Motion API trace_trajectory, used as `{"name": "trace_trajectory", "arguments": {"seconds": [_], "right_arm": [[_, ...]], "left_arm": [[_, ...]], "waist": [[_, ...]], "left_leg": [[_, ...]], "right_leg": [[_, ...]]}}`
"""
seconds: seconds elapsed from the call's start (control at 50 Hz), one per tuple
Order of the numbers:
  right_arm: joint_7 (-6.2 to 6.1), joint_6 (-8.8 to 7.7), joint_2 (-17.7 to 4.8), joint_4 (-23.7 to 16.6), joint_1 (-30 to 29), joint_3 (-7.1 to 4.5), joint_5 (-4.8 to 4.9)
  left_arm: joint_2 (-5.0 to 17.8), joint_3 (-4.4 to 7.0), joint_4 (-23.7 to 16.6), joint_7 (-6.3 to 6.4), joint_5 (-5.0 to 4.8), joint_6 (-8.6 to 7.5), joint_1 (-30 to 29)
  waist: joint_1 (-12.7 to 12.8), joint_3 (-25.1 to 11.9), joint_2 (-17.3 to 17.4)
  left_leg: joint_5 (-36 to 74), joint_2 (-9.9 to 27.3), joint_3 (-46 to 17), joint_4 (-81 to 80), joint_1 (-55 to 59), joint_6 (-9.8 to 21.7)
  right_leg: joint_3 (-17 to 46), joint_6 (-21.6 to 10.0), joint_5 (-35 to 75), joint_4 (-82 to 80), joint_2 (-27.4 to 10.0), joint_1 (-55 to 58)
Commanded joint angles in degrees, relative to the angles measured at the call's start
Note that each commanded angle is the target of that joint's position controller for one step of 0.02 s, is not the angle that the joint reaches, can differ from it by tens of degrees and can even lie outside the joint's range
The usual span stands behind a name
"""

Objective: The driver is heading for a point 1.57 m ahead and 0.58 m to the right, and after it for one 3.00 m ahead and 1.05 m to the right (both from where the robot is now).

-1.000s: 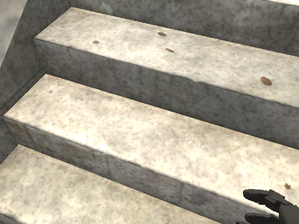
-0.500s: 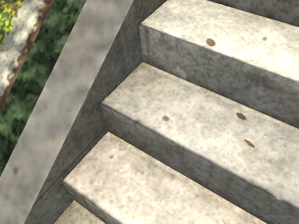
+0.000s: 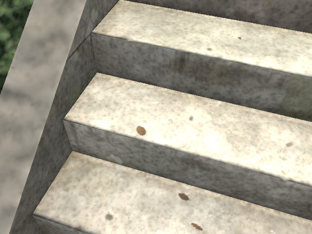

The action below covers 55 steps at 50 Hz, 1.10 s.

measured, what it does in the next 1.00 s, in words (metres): climbs, turning right: left foot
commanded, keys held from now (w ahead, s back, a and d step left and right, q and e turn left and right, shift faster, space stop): e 1.00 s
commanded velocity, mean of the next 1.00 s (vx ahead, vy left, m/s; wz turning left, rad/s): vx -0.02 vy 0.00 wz -0.58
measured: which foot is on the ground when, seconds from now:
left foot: up 0.00-0.48, down 0.50-1.00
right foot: down 0.00-0.50, up 0.52-1.00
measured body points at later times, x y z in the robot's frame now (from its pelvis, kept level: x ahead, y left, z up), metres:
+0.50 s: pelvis +0.06 +0.06 +0.06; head +0.11 +0.07 +0.51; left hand +0.24 +0.28 -0.06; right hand +0.22 -0.19 -0.02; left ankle +0.15 +0.16 -0.65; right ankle +0.09 -0.04 -0.65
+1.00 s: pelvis +0.09 +0.07 +0.07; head +0.09 +0.05 +0.52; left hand +0.38 +0.16 -0.01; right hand +0.04 -0.21 -0.04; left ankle +0.15 +0.16 -0.65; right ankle +0.09 -0.05 -0.63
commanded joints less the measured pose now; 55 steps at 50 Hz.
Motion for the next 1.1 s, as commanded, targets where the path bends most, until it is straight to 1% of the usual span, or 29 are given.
{"name": "trace_trajectory", "arguments": {"seconds": [0.02, 0.08, 0.12, 0.16, 0.26, 0.28, 0.3, 0.34, 0.4, 0.42, 0.44, 0.48, 0.5, 0.52, 0.54, 0.56, 0.58, 0.6, 0.64, 0.74, 0.88, 0.9, 0.92, 0.96, 1.0, 1.02, 1.04, 1.06, 1.1], "right_arm": [[-0.71, 1.67, 2.4, -4.8, 6.9, 1.49, -1.76], [-1.13, 1.36, 2.4, -6.5, 4.0, 1.96, -0.26], [-0.88, 1.76, 2.9, -8.2, 1.3, 2.30, -0.44], [-0.86, 2.87, 2.6, -10.4, -3.7, 2.66, -0.67], [-0.56, 3.42, 1.6, -13.3, -9.7, 2.70, -0.19], [-0.40, 3.59, 1.0, -13.2, -9.1, 2.66, 1.03], [-0.42, 3.64, 0.6, -13.4, -9.9, 2.57, 1.23], [-0.55, 3.83, 0.9, -14.6, -12.6, 3.19, 2.59], [-0.26, 3.26, 0.7, -14.1, -11.3, 3.33, 3.48], [-0.50, 3.46, 0.1, -11.5, -7.9, 2.65, 4.48], [-0.31, 2.75, -0.4, -10.0, -3.9, 2.01, 5.20], [-0.88, 2.03, 0.2, -7.1, 2.2, 1.34, 5.98], [-1.44, 1.72, -2.7, -5.5, 4.3, 0.31, 4.43], [-2.20, 1.89, -8.8, -7.4, 3.6, -1.02, 1.38], [-2.53, 1.96, -6.8, -10.5, 2.2, -0.99, 0.50], [-2.37, 1.71, -2.9, -11.6, 0.0, 0.31, 0.50], [-2.25, 1.36, -1.7, -12.0, -2.8, 0.91, 0.46], [-2.35, 0.50, -3.1, -12.0, -5.1, 0.66, -0.69], [-2.73, -0.05, -3.4, -9.8, -3.8, 0.18, -0.10], [-3.41, -0.30, -4.8, -8.3, 1.7, -0.39, 0.22], [-3.93, -1.45, -7.6, -7.1, 2.2, -1.68, -0.78], [-3.61, -1.18, -7.1, -6.7, 1.5, -1.66, -0.46], [-3.32, -1.39, -8.8, -7.3, -0.4, -2.20, -0.73], [-2.47, -0.90, -9.1, -5.2, -0.3, -2.58, -0.34], [-1.02, -0.03, -9.3, -2.1, 2.7, -3.00, 0.37], [-0.07, 0.99, -7.6, -0.1, 6.1, -2.83, -0.26], [0.77, 1.52, -3.9, -3.0, 1.7, -1.60, 0.82], [0.16, 1.75, -4.6, -7.2, -3.0, -1.72, 1.39], [-0.20, 1.57, -5.9, -5.9, -4.2, -2.22, 0.57]], "left_arm": [[-1.2, -0.92, -4.9, 0.55, 0.04, -2.30, -8.2], [1.7, -0.69, -3.5, -0.09, -0.49, -4.03, -3.8], [3.2, -0.37, -3.9, -0.01, -0.42, -3.75, -2.7], [3.5, -0.08, -5.8, 0.51, -0.60, -3.36, -2.6], [6.2, 2.29, -8.0, 0.96, 0.48, -3.05, 0.2], [6.9, 2.37, -8.8, 1.12, 0.55, -2.43, 0.5], [6.8, 2.77, -8.8, 1.10, 0.57, -2.17, 1.5], [8.0, 3.39, -9.9, 1.58, 1.82, -1.22, 3.4], [8.6, 3.96, -10.0, 0.94, 2.19, -0.78, 2.7], [7.7, 3.89, -9.8, 0.43, 1.96, -0.82, 1.9], [7.3, 3.67, -10.0, -0.23, 1.94, -1.15, -1.0], [6.1, 3.33, -8.0, -1.16, 0.23, -1.51, -1.4], [4.0, 3.16, -7.3, -1.75, -0.48, -2.08, -0.6], [2.6, 2.87, -9.8, -2.20, -2.52, -2.59, -2.1], [7.4, 4.04, -8.3, -1.89, -0.67, -3.02, 0.0], [8.4, 4.51, -6.8, -1.89, 0.62, -3.06, 0.0], [7.8, 4.23, -6.4, -2.32, 0.89, -2.67, 0.3], [5.9, 3.57, -8.3, -2.76, 1.14, -2.51, -1.7], [5.4, 3.11, -7.3, -3.94, 0.66, -1.83, 0.3], [4.7, 1.99, -9.6, -4.11, 1.07, -1.32, -1.4], [5.2, 1.64, -15.6, -4.58, 0.72, -0.71, -5.8], [5.5, 1.49, -14.1, -5.11, 0.14, -0.68, -4.3], [5.2, 1.61, -14.3, -5.36, -0.48, -0.61, -4.0], [5.7, 2.06, -13.4, -5.01, -1.33, -0.37, -0.8], [6.1, 2.69, -10.6, -4.76, -1.51, -1.52, 5.1], [7.5, 3.09, -9.0, -5.01, -0.85, -2.89, 8.3], [11.2, 3.72, -10.9, -4.68, -0.15, -3.92, 9.6], [14.2, 4.72, -13.6, -3.00, -0.48, -3.40, 9.9], [10.3, 3.25, -15.7, -2.31, -0.03, -3.15, 3.5]], "waist": [[-5.8, 2.4, 0.9], [-3.7, -0.9, -1.8], [-3.4, -2.9, -2.7], [-0.9, -4.1, -2.0], [3.1, -5.7, -3.1], [3.7, -5.9, -5.0], [4.3, -5.7, -5.3], [5.6, -6.1, -7.0], [4.8, -5.9, -7.5], [4.3, -6.1, -6.8], [2.8, -7.8, -9.5], [-1.5, -7.8, -6.7], [-1.9, -7.7, 1.1], [-3.2, -8.0, 16.9], [-3.4, -11.3, 14.7], [-1.9, -8.4, 8.4], [0.2, -4.9, 5.4], [1.8, -3.1, 6.8], [1.2, 0.4, 5.3], [-1.1, -1.0, 7.1], [-0.9, -1.5, 7.8], [-1.4, -2.3, 6.4], [-0.6, -3.4, 10.2], [-0.4, -3.7, 9.6], [1.2, -2.8, 3.2], [1.8, -1.7, -4.5], [4.0, -0.2, -13.8], [5.9, -5.0, -20.4], [2.9, -1.2, -11.8]], "left_leg": [[4.9, -0.3, -2.4, 10.2, -9.8, 0.5], [7.2, -0.5, -1.7, 16.3, -15.5, 0.1], [9.4, 1.5, -2.9, 11.4, -18.0, -1.0], [8.4, 2.2, -4.2, 8.6, -20.2, -3.1], [0.9, 2.0, -5.8, 4.0, -25.5, -5.4], [-4.9, 1.2, -2.4, 0.2, -25.5, -5.8], [-7.4, 1.3, -2.6, -2.1, -24.7, -5.8], [-18.4, 1.6, -4.1, -13.4, -20.7, -5.2], [-22.5, 0.7, -2.3, -28.1, -11.9, -4.2], [-24.3, -1.8, 3.1, -34.5, -4.7, -3.4], [-19.4, -2.0, 1.7, -40.4, 7.3, -1.9], [-4.1, -1.9, 3.8, -60.3, 23.8, -1.4], [-1.0, 3.4, -1.6, -64.6, 32.9, -0.8], [6.4, 18.7, -19.7, -67.9, 38.6, 6.6], [4.6, 24.9, -26.3, -68.4, 33.9, 12.8], [-3.4, 22.2, -24.0, -68.6, 28.7, 13.4], [-10.3, 18.5, -19.9, -68.3, 25.1, 11.1], [-12.7, 15.5, -16.1, -67.8, 23.5, 10.6], [-10.3, 11.6, -8.7, -66.5, 20.9, 13.0], [-15.4, 16.6, -10.2, -66.6, 24.9, 15.7], [-17.9, 21.5, -8.1, -68.1, 25.5, 13.8], [-17.9, 18.8, -2.2, -68.2, 23.1, 12.1], [-14.2, 19.1, 0.0, -68.1, 19.9, 10.8], [-15.4, 18.6, 3.6, -66.2, 15.8, 9.3], [-17.7, 16.6, 7.4, -58.4, 12.6, 6.6], [-19.1, 12.6, 12.2, -45.7, 10.5, 4.3], [-25.2, 8.5, 12.6, -30.7, -6.5, 0.0], [-25.8, 3.6, 2.5, -19.9, -9.0, -2.4], [-15.6, 5.0, -1.2, -7.1, -9.4, -4.7]], "right_leg": [[23.8, -4.4, 3.0, -23.9, -8.4, -3.2], [24.9, -5.2, 5.1, -24.7, -8.1, 1.8], [24.6, -4.5, 2.2, -24.3, -7.0, 6.7], [30.5, -4.6, 3.1, -25.4, -7.9, 10.6], [42.3, -7.0, 2.5, -26.0, -11.1, 20.7], [42.1, -7.4, 6.3, -29.1, -11.8, 24.1], [43.9, -7.7, 9.1, -28.6, -12.0, 25.0], [47.4, -6.2, 12.1, -32.4, -13.9, 28.9], [43.1, -4.7, 19.4, -32.7, -11.9, 28.6], [37.3, -3.7, 22.4, -33.4, -9.9, 25.2], [35.7, -3.1, 30.4, -34.3, -9.5, 19.5], [30.4, 0.0, 23.7, -30.3, -5.6, 13.8], [25.1, 2.6, 8.5, -20.5, -2.0, 6.5], [15.6, 6.8, -5.8, -6.3, 3.8, -6.7], [13.4, 9.6, -10.8, 9.4, 0.0, -5.9], [13.9, 11.1, -6.6, 17.4, -2.3, -5.0], [14.5, 12.0, -2.6, 20.4, -3.2, -5.4], [14.6, 12.9, 1.0, 22.3, -3.6, -7.4], [11.1, 13.8, 5.6, 21.7, -1.6, -7.9], [8.9, 14.4, 7.4, 21.0, -3.4, -12.8], [9.0, 12.4, 5.9, 7.5, -9.4, -9.7], [4.5, 11.6, 2.6, 0.0, -8.6, -3.3], [5.1, 9.9, 0.5, -4.7, -10.5, 4.6], [0.2, 7.0, -0.6, -14.6, -9.2, 15.6], [-1.7, 5.7, 4.3, -26.5, -6.4, 25.3], [3.4, 6.1, 7.9, -34.4, -6.7, 28.6], [25.4, 2.3, 6.1, -40.6, -18.1, 34.2], [44.6, -4.8, 5.8, -49.3, -25.7, 31.4], [38.4, -7.3, -5.7, -49.8, -23.2, 24.0]]}}
Keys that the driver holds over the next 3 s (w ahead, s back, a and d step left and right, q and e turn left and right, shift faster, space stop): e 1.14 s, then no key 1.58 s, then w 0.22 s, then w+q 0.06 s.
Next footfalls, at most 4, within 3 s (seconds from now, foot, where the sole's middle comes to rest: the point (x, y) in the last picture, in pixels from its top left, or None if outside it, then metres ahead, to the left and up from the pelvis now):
0.50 left None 0.19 0.15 -0.68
1.02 right None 0.12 -0.08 -0.68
1.42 left None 0.23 0.08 -0.68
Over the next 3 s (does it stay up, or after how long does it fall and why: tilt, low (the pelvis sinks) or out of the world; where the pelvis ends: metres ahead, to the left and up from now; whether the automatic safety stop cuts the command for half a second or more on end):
stays up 0.19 0.00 0.10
